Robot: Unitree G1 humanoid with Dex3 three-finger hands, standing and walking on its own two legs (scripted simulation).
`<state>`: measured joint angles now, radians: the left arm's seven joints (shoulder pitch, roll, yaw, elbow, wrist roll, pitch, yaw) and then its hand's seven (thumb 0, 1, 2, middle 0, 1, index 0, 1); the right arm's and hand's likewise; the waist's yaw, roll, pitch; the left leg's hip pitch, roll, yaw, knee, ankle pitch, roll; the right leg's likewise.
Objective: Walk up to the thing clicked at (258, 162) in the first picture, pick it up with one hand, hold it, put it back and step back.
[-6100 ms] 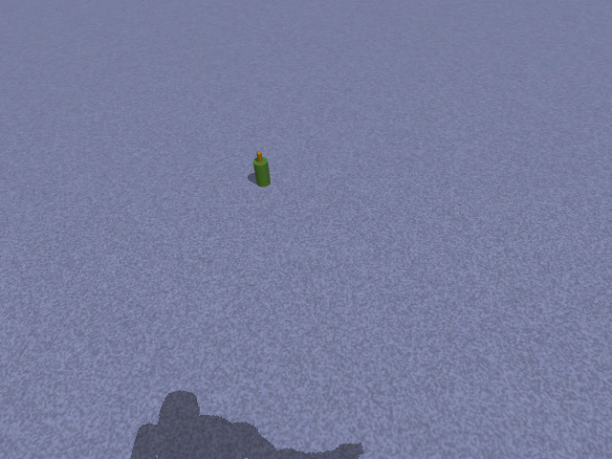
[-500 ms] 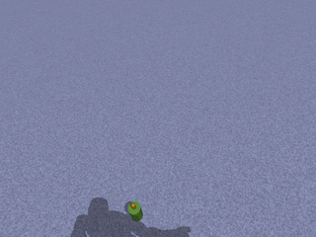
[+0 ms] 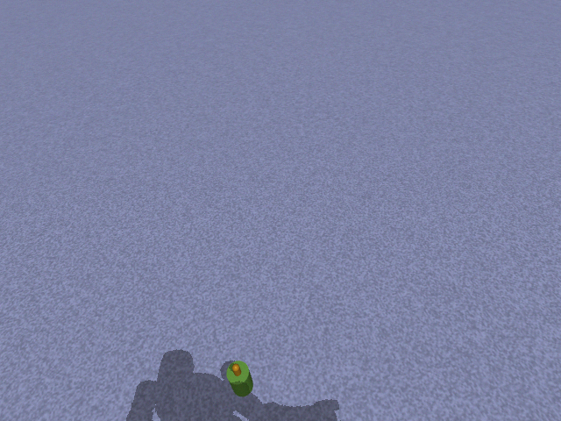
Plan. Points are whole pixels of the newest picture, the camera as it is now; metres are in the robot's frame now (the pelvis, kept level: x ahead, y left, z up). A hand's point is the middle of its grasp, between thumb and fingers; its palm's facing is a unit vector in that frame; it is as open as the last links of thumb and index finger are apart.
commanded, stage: stand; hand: left
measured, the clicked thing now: (239, 376) +0.40 +0.19 -0.69
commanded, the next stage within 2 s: go down in 1.70 s
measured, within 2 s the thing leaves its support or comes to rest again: neither
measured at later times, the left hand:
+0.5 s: hand out of the picture +0.07 +0.25 -0.15, palm faces -0.03 -0.94 -0.35, open 7.4 cm
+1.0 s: hand out of the picture +0.08 +0.25 -0.15, palm faces -0.03 -0.94 -0.35, open 7.4 cm
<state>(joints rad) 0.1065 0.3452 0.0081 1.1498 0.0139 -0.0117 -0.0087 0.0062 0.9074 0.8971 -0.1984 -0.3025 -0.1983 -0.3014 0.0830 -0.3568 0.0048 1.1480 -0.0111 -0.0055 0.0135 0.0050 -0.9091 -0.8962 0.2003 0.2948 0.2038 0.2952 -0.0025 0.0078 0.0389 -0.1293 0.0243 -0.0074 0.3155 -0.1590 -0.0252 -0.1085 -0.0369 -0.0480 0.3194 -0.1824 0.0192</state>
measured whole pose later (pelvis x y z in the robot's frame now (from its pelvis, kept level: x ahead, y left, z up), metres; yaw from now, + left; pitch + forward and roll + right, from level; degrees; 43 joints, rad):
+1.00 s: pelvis +0.01 -0.01 +0.00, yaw +0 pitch -1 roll +0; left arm 0.12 0.35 0.00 1.13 0.01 -0.01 -0.01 0.01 0.91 0.90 -0.20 -0.30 -0.20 -0.30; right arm 0.11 -0.36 0.01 1.14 -0.01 -0.01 0.01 0.00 -0.91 -0.90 0.20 0.29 0.20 0.30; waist 0.00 0.01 0.04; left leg -0.12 0.03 0.00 0.31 -0.16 -0.03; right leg -0.11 -0.03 -0.04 0.32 -0.19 0.01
